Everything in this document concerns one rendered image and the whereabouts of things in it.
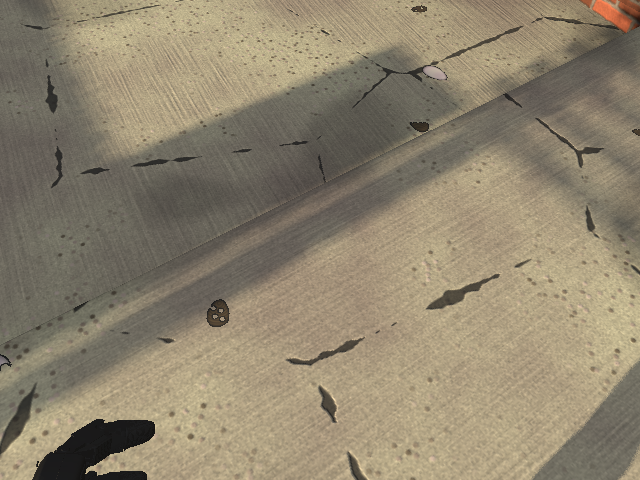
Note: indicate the robot left hand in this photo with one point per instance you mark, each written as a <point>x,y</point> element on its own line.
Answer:
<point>91,444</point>

